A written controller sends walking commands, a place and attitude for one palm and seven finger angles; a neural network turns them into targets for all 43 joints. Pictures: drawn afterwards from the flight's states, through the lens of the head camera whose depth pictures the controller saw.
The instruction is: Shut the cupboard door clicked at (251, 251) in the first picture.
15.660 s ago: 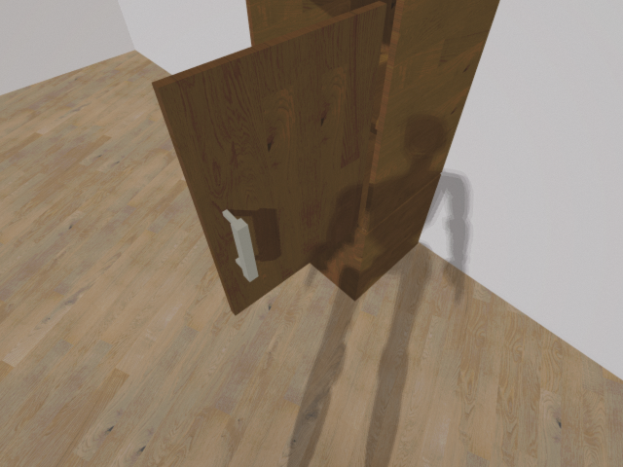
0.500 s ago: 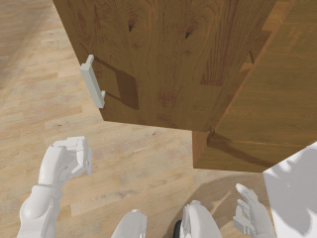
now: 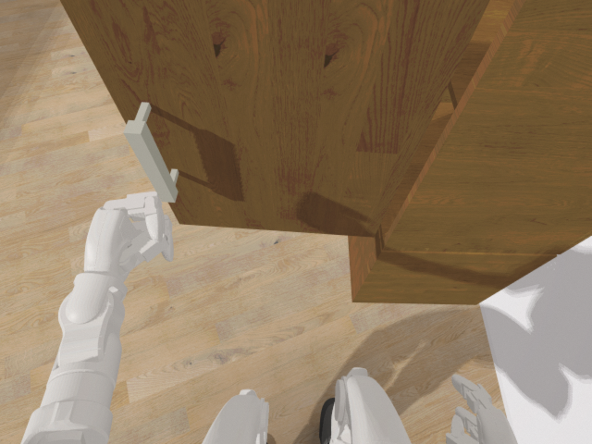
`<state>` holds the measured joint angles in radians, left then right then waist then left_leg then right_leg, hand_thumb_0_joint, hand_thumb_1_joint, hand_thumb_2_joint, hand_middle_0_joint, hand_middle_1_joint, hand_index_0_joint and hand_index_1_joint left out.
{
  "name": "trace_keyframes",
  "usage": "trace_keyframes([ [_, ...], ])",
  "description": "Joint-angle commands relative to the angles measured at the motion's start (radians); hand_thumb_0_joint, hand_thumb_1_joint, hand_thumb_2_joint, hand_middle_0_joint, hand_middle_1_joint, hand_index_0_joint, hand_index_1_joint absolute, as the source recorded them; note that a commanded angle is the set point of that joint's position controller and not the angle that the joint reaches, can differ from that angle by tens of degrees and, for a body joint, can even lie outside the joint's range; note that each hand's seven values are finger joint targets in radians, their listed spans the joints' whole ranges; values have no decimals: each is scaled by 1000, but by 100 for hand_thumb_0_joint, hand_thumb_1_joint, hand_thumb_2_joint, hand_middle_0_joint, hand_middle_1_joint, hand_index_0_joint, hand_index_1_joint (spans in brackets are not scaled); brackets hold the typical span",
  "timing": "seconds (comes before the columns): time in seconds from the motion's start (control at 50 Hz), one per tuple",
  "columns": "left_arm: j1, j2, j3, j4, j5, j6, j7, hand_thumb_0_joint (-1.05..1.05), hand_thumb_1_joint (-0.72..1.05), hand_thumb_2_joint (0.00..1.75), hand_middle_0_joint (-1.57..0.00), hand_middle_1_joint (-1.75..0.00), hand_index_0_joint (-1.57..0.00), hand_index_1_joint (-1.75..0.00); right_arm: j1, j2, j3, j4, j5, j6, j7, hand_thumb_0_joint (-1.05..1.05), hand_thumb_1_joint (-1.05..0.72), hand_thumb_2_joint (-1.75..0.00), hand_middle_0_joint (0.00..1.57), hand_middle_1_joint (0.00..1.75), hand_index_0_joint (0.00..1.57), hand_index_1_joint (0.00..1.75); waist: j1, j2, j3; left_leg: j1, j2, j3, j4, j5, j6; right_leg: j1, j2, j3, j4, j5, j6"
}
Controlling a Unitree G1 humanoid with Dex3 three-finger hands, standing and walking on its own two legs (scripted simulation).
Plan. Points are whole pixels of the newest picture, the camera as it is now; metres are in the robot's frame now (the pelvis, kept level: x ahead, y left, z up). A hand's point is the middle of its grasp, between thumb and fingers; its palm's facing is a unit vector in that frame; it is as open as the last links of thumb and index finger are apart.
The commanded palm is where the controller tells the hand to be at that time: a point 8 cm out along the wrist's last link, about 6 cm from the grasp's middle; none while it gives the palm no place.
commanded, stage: bring the fist close to the handle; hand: left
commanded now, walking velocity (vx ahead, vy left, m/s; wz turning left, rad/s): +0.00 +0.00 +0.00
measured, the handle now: (158, 156) +0.51 +0.22 +0.03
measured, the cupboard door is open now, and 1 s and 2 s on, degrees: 87 87 73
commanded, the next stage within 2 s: push the door shut along its arc in 0.60 s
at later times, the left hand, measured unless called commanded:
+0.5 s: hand (171, 211) +0.41 +0.18 +0.03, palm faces -0.04 -1.00 -0.03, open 3.1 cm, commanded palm +0.39 +0.24 +0.03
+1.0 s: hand (177, 193) +0.44 +0.18 +0.04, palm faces -0.12 -0.99 -0.05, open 3.2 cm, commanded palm +0.43 +0.23 +0.03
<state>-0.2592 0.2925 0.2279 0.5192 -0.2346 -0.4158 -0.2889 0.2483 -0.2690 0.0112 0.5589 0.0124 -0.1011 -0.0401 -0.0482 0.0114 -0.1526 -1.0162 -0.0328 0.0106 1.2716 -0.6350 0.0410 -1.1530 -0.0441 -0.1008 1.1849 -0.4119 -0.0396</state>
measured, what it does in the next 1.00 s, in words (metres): stands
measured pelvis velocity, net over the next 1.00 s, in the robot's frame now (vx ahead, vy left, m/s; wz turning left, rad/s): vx -0.01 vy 0.00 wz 0.00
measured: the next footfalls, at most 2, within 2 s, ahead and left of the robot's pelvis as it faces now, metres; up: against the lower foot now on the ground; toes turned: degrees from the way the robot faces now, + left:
none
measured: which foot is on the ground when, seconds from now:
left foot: down 0.00-1.00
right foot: down 0.00-1.00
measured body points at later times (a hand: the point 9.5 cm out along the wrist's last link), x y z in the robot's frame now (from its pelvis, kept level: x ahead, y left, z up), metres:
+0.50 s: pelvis +0.00 +0.00 +0.00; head +0.12 +0.00 +0.44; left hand +0.40 +0.23 +0.04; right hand +0.08 -0.27 -0.11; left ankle -0.02 +0.09 -0.63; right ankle +0.08 -0.11 -0.63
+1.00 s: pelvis -0.01 +0.00 +0.00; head +0.12 +0.01 +0.43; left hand +0.44 +0.23 +0.04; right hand +0.10 -0.27 -0.12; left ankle -0.02 +0.09 -0.63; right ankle +0.08 -0.11 -0.63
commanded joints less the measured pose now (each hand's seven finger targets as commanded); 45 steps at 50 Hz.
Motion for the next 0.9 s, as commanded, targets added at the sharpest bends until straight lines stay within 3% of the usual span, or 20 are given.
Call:
trace_keyframes([
  [0.0,-300,182,70,-110,-5,-68,7,0,90,90,-130,-150,-130,-150,71,-150,-56,-97,5,-26,-10,0,-90,-90,20,30,20,30,-12,18,-387,40,16,-50,-219,368,-38,447,20,84,-108,201,12],
  [0.04,-361,222,99,-83,0,-78,7,0,90,90,-130,-150,-130,-150,77,-153,-55,-86,4,-19,-11,0,-90,-90,20,30,20,30,-14,27,-399,37,16,-49,-215,377,-38,450,20,87,-105,212,10],
  [0.1,-415,208,87,-26,6,-87,5,0,90,90,-130,-150,-130,-150,87,-149,-53,-82,3,-9,-8,0,-90,-90,20,30,20,30,-21,23,-397,22,14,-43,-217,350,-33,458,19,94,-116,199,12],
  [0.18,-556,239,97,51,22,-107,4,0,90,90,-130,-150,-130,-150,108,-155,-54,-55,0,-2,-12,0,-90,-90,20,30,20,30,-46,27,-405,20,16,-50,-208,335,-30,433,20,95,-113,187,13],
  [0.26,-488,247,115,78,17,-117,-10,0,90,90,-130,-150,-130,-150,122,-156,-57,-62,0,7,-2,0,-90,-90,20,30,20,30,-18,37,-468,35,13,-43,-215,391,-32,484,20,97,-107,246,9],
  [0.3,-476,232,104,71,13,-115,-15,0,90,90,-130,-150,-130,-150,122,-154,-59,-65,2,13,5,0,-90,-90,20,30,20,30,-22,35,-461,33,13,-37,-216,392,-29,487,20,101,-117,254,12],
  [0.36,-421,269,153,70,3,-119,-13,0,90,90,-130,-150,-130,-150,125,-153,-61,-73,3,23,8,0,-90,-90,20,30,20,30,-4,16,-464,18,12,-30,-222,392,-28,525,22,107,-123,267,13],
  [0.4,-442,275,159,79,1,-119,-8,0,90,90,-130,-150,-130,-150,120,-153,-57,-75,4,29,6,0,-90,-90,20,30,20,30,-18,-23,-420,-26,10,-23,-224,337,-20,529,19,118,-144,225,18],
  [0.46,-491,295,164,66,7,-141,-12,0,90,90,-130,-150,-130,-150,115,-155,-55,-69,3,28,-2,0,-90,-90,20,30,20,30,-24,-2,-414,-24,10,-25,-223,295,-18,511,19,126,-150,175,16],
  [0.52,-543,263,122,38,8,-165,-23,0,90,90,-130,-150,-130,-150,117,-154,-58,-66,1,19,-6,0,-90,-90,20,30,20,30,-38,43,-431,26,10,-34,-221,323,-19,481,24,114,-140,189,11],
  [0.54,-536,260,119,46,5,-166,-29,0,90,90,-130,-150,-130,-150,119,-155,-59,-57,-1,18,-5,0,-90,-90,20,30,20,30,-33,59,-451,40,12,-37,-223,330,-24,479,22,111,-136,196,11],
  [0.58,-513,257,122,86,-1,-160,-39,0,90,90,-130,-150,-130,-150,121,-157,-59,-49,0,19,-7,0,-90,-90,20,30,20,30,-37,26,-434,28,13,-39,-220,330,-23,475,22,108,-136,201,14],
  [0.6,-530,242,103,86,-2,-157,-46,0,90,90,-130,-150,-130,-150,115,-156,-58,-49,2,18,-7,0,-90,-90,20,30,20,30,-42,44,-419,27,12,-38,-220,325,-24,463,21,109,-137,197,14],
  [0.64,-505,261,120,102,-3,-146,-52,0,90,90,-130,-150,-130,-150,115,-160,-57,-52,3,20,-7,0,-90,-90,20,30,20,30,-26,50,-424,30,13,-41,-224,340,-27,464,21,105,-130,201,10],
  [0.68,-528,228,88,97,2,-139,-51,0,90,90,-130,-150,-130,-150,113,-157,-57,-54,4,23,-5,0,-90,-90,20,30,20,30,-37,42,-412,37,14,-44,-225,339,-26,447,20,99,-132,198,12],
  [0.7,-521,232,88,99,5,-136,-51,0,90,90,-130,-150,-130,-150,112,-159,-59,-56,4,23,-4,0,-90,-90,20,30,20,30,-35,48,-411,45,15,-46,-226,338,-29,439,21,97,-132,191,11],
  [0.76,-645,261,87,109,19,-140,-49,0,90,90,-130,-150,-130,-150,118,-163,-55,-43,3,24,-10,0,-90,-90,20,30,20,30,-63,54,-410,51,17,-55,-212,336,-28,405,21,94,-120,188,12],
  [0.84,-697,301,111,162,28,-147,-55,0,90,90,-130,-150,-130,-150,124,-164,-51,-36,-2,25,-13,0,-90,-90,20,30,20,30,-59,57,-450,43,11,-55,-196,346,-27,420,23,100,-112,196,9],
  [0.88,-731,315,115,226,35,-138,-64,0,90,90,-130,-150,-130,-150,127,-167,-44,-32,0,30,-15,0,-90,-90,20,30,20,30,-70,39,-409,6,11,-54,-194,311,-23,410,23,104,-116,170,10],
])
